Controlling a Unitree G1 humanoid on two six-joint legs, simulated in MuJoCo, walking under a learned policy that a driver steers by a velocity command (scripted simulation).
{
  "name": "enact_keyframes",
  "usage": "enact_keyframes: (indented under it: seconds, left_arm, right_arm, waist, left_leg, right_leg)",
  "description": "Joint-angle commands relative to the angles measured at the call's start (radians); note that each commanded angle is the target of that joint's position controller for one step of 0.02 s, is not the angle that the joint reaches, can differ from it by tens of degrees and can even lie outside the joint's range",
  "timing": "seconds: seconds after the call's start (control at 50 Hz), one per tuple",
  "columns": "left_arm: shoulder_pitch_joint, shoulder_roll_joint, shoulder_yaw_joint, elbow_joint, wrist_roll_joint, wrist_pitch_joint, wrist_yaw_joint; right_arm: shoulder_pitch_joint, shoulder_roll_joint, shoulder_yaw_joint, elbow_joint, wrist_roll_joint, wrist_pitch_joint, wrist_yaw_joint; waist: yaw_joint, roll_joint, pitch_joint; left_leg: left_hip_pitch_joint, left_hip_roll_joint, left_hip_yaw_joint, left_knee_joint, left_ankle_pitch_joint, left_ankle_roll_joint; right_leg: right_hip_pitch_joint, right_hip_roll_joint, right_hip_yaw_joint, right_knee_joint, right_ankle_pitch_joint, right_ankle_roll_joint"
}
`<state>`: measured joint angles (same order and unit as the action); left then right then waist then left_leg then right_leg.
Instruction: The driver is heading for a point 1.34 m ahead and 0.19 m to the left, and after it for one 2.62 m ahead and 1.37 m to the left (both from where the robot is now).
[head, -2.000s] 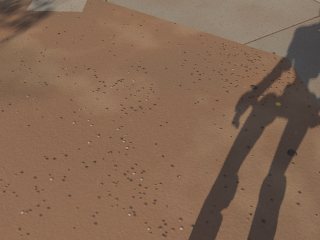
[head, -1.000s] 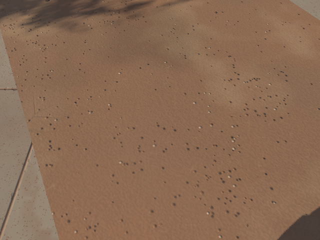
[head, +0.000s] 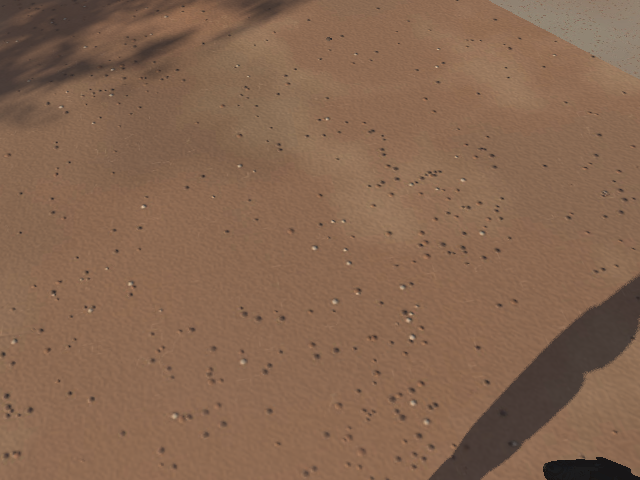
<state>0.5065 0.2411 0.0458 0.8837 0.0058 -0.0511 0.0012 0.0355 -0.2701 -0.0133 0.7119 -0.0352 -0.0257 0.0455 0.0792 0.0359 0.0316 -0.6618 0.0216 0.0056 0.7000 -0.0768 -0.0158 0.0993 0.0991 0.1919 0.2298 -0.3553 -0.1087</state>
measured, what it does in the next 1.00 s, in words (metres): walks ahead: left foot, then right foot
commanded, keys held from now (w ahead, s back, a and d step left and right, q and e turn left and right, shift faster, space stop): w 0.36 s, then w+q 0.64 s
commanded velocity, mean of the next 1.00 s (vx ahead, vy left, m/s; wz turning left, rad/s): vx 0.49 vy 0.00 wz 0.12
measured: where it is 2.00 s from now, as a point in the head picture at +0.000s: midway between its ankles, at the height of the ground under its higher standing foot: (296, 224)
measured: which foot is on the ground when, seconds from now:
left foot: up 0.00-0.08, down 0.10-0.58, up 0.60-1.00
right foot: down 0.00-0.08, up 0.10-0.56, down 0.58-1.00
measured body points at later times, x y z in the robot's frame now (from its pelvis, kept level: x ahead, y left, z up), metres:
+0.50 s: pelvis +0.28 +0.00 +0.01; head +0.31 +0.00 +0.46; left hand +0.51 +0.20 -0.09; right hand +0.20 -0.24 -0.13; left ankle +0.20 +0.10 -0.73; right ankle +0.42 -0.14 -0.70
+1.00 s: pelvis +0.53 -0.03 +0.00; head +0.57 -0.02 +0.45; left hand +0.45 +0.22 -0.13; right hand +0.76 -0.22 -0.11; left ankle +0.66 +0.11 -0.69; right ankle +0.44 -0.13 -0.73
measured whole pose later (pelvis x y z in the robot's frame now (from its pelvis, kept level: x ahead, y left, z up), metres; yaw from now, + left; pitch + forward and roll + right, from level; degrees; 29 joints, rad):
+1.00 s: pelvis +0.53 -0.03 +0.00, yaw +12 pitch +1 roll -1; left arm 0.42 0.22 0.04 0.94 0.02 -0.10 0.01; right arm 0.07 -0.24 -0.05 0.79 -0.04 0.00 0.07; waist 0.05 0.03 0.05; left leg -0.63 0.07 0.07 0.74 -0.04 0.07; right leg 0.06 0.01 -0.27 0.24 -0.32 -0.02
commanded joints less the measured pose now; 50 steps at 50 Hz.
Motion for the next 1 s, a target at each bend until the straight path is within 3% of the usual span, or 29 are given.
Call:
enact_keyframes:
  seconds: [0.02,0.06,0.08,0.1,0.12,0.14,0.16,0.18,0.24,0.28,0.32,0.38,0.46,0.52,0.56,0.58,0.6,0.62,0.64,0.66,0.68,0.7,0.72,0.8,0.88,0.92,1.0]
  left_arm:
    - [-0.005,0.187,0.041,-0.037,0.002,-0.013,0.015]
    - [-0.038,0.200,0.042,-0.034,0.006,-0.022,0.011]
    - [-0.053,0.200,0.041,-0.031,0.003,-0.027,0.007]
    - [-0.029,0.131,0.023,-0.049,0.003,-0.033,0.001]
    - [0.132,0.032,0.005,-0.047,-0.033,-0.024,-0.002]
    - [0.070,0.136,0.017,-0.029,0.011,-0.018,0.004]
    - [-0.038,0.144,0.022,-0.046,0.014,-0.017,-0.004]
    - [-0.102,0.131,0.017,-0.060,0.019,-0.019,-0.011]
    - [-0.120,0.097,0.010,-0.066,0.033,0.002,-0.031]
    - [-0.141,0.078,0.003,-0.072,0.040,0.011,-0.038]
    - [-0.229,0.068,-0.005,-0.102,0.044,0.013,-0.044]
    - [-0.386,0.045,-0.025,-0.151,0.039,0.006,-0.052]
    - [-0.504,0.048,-0.034,-0.184,0.025,-0.002,-0.049]
    - [-0.515,0.074,-0.026,-0.194,0.024,-0.012,-0.035]
    - [-0.380,0.100,-0.011,-0.153,0.031,-0.027,-0.021]
    - [-0.236,0.149,0.008,-0.111,0.047,-0.042,-0.007]
    - [-0.055,0.238,0.029,-0.101,0.068,-0.048,0.007]
    - [-0.071,0.303,0.050,-0.095,0.056,-0.029,0.009]
    - [-0.137,0.198,0.031,-0.109,0.035,-0.020,0.005]
    - [-0.213,0.128,0.013,-0.119,0.029,-0.025,0.001]
    - [-0.249,0.095,0.006,-0.117,0.030,-0.032,-0.003]
    - [-0.254,0.079,0.002,-0.111,0.026,-0.038,0.000]
    - [-0.250,0.072,0.001,-0.100,0.022,-0.046,0.002]
    - [-0.191,0.078,0.011,-0.060,0.009,-0.071,0.004]
    - [-0.150,0.073,0.010,-0.028,0.014,-0.066,0.006]
    - [-0.138,0.091,0.014,-0.018,0.015,-0.065,0.008]
    - [-0.080,0.128,0.024,0.016,0.016,-0.051,0.019]
  right_arm:
    - [-0.111,-0.086,-0.013,-0.106,0.011,-0.027,-0.008]
    - [0.104,-0.135,-0.036,-0.034,0.012,-0.034,-0.032]
    - [0.258,-0.154,-0.046,0.007,0.010,-0.044,-0.047]
    - [0.409,-0.214,-0.062,0.021,-0.016,-0.053,-0.065]
    - [0.415,-0.293,-0.082,0.036,-0.035,-0.048,-0.061]
    - [0.355,-0.212,-0.075,0.037,0.001,-0.040,-0.049]
    - [0.255,-0.142,-0.060,0.025,0.010,-0.043,-0.046]
    - [0.220,-0.096,-0.050,0.033,0.005,-0.049,-0.040]
    - [0.253,-0.063,-0.036,0.087,0.011,-0.071,-0.039]
    - [0.292,-0.066,-0.035,0.115,0.019,-0.088,-0.033]
    - [0.313,-0.078,-0.038,0.134,0.022,-0.093,-0.031]
    - [0.349,-0.074,-0.036,0.159,0.027,-0.086,-0.029]
    - [0.419,-0.113,-0.045,0.192,0.028,-0.077,-0.030]
    - [0.431,-0.134,-0.051,0.205,0.022,-0.066,-0.036]
    - [0.419,-0.141,-0.054,0.210,0.025,-0.060,-0.040]
    - [0.422,-0.117,-0.048,0.208,0.029,-0.062,-0.039]
    - [0.407,-0.056,-0.034,0.159,0.032,-0.066,-0.040]
    - [0.498,0.002,-0.027,0.141,0.059,-0.057,-0.046]
    - [0.449,-0.091,-0.049,0.167,0.032,-0.039,-0.053]
    - [0.394,-0.082,-0.055,0.161,0.029,-0.036,-0.043]
    - [0.370,-0.057,-0.053,0.160,0.029,-0.031,-0.036]
    - [0.357,-0.053,-0.057,0.162,0.017,-0.020,-0.029]
    - [0.367,-0.038,-0.056,0.162,0.008,-0.007,-0.020]
    - [0.266,-0.013,-0.056,0.121,0.001,0.018,0.000]
    - [0.115,0.001,-0.045,0.062,0.002,0.017,0.018]
    - [0.038,0.010,-0.034,0.034,0.002,0.014,0.027]
    - [-0.055,-0.009,-0.030,-0.009,-0.006,0.014,0.033]
  waist:
    - [-0.033,-0.145,0.051]
    - [-0.117,-0.137,-0.064]
    - [-0.195,-0.119,-0.141]
    - [-0.230,-0.019,-0.270]
    - [-0.136,0.249,-0.380]
    - [-0.136,0.103,-0.283]
    - [-0.114,0.030,-0.132]
    - [-0.108,-0.020,-0.074]
    - [-0.063,0.046,-0.033]
    - [-0.054,0.045,-0.023]
    - [-0.059,0.042,0.011]
    - [-0.089,0.034,0.041]
    - [-0.123,0.029,0.038]
    - [-0.115,0.034,0.029]
    - [-0.046,0.015,-0.023]
    - [0.007,-0.031,-0.114]
    - [0.071,-0.158,-0.273]
    - [0.014,-0.341,-0.318]
    - [-0.002,-0.167,-0.194]
    - [-0.029,-0.112,-0.089]
    - [-0.051,-0.105,-0.046]
    - [-0.066,-0.122,-0.025]
    - [-0.084,-0.133,-0.017]
    - [-0.095,-0.117,-0.004]
    - [-0.079,-0.113,0.036]
    - [-0.063,-0.115,0.053]
    - [-0.043,-0.107,0.074]
  left_leg:
    - [0.141,-0.053,0.034,-0.121,0.028,0.039]
    - [0.422,-0.107,0.050,-0.155,-0.033,0.082]
    - [0.619,-0.065,0.024,-0.203,-0.002,0.108]
    - [0.831,0.152,-0.207,-0.221,-0.252,0.146]
    - [1.024,0.425,-0.739,-0.338,-0.313,0.299]
    - [0.891,0.373,-0.820,-0.424,-0.425,0.296]
    - [0.733,0.331,-0.629,-0.441,-0.400,0.278]
    - [0.632,0.281,-0.500,-0.458,-0.281,0.257]
    - [0.508,0.198,-0.295,-0.496,-0.030,0.228]
    - [0.500,0.196,-0.243,-0.522,0.045,0.242]
    - [0.492,0.194,-0.199,-0.569,0.038,0.250]
    - [0.467,0.147,-0.123,-0.591,0.067,0.231]
    - [0.492,0.145,-0.125,-0.536,0.176,0.213]
    - [0.560,0.175,-0.176,-0.459,0.240,0.199]
    - [0.556,0.143,-0.166,-0.294,0.330,0.172]
    - [0.478,0.085,-0.124,-0.100,0.283,0.151]
    - [0.319,0.014,-0.064,0.198,-0.047,0.130]
    - [0.045,-0.096,-0.002,0.428,-0.467,0.109]
    - [-0.014,-0.024,-0.061,0.511,-0.407,0.117]
    - [-0.009,0.009,-0.076,0.496,-0.312,0.117]
    - [0.023,0.034,-0.070,0.471,-0.258,0.108]
    - [0.047,0.051,-0.062,0.451,-0.238,0.098]
    - [0.067,0.057,-0.056,0.446,-0.219,0.087]
    - [-0.015,0.065,-0.035,0.436,-0.117,0.067]
    - [-0.048,0.063,0.003,0.255,0.025,0.057]
    - [-0.002,0.055,0.039,0.119,0.082,0.067]
    - [0.046,0.030,0.108,-0.025,0.008,0.116]
  right_leg:
    - [-0.106,-0.236,0.129,0.035,0.775,-0.062]
    - [-0.103,-0.210,0.095,0.241,1.036,-0.021]
    - [-0.168,-0.173,0.061,0.437,0.976,-0.003]
    - [-0.305,-0.118,0.022,0.708,0.647,0.002]
    - [-0.596,0.054,-0.061,1.037,-0.164,0.041]
    - [-0.677,-0.007,-0.044,1.100,-0.104,0.021]
    - [-0.680,-0.051,-0.052,1.077,0.001,0.020]
    - [-0.663,-0.080,-0.066,1.030,0.047,0.017]
    - [-0.604,-0.115,-0.087,0.938,0.043,0.030]
    - [-0.632,-0.126,-0.106,0.887,0.051,0.039]
    - [-0.696,-0.158,-0.141,0.803,0.117,0.056]
    - [-0.686,-0.183,-0.201,0.598,0.244,0.081]
    - [-0.590,-0.142,-0.237,0.417,0.311,0.101]
    - [-0.536,-0.121,-0.228,0.347,0.247,0.087]
    - [-0.342,-0.088,-0.233,0.237,0.213,0.064]
    - [-0.133,-0.141,-0.177,0.213,0.198,0.034]
    - [0.091,-0.416,0.100,0.182,0.056,-0.015]
    - [0.189,-0.582,0.449,0.049,-0.050,-0.111]
    - [0.075,-0.531,0.403,0.028,-0.122,-0.101]
    - [-0.037,-0.478,0.249,0.010,-0.047,-0.077]
    - [-0.116,-0.434,0.131,-0.016,0.087,-0.055]
    - [-0.164,-0.400,0.043,-0.032,0.168,-0.036]
    - [-0.197,-0.379,-0.021,-0.045,0.227,-0.025]
    - [-0.176,-0.367,-0.167,-0.065,0.443,-0.034]
    - [-0.174,-0.338,-0.292,-0.075,0.489,-0.029]
    - [-0.176,-0.336,-0.338,-0.077,0.494,-0.023]
    - [-0.071,-0.374,-0.390,-0.036,0.608,-0.014]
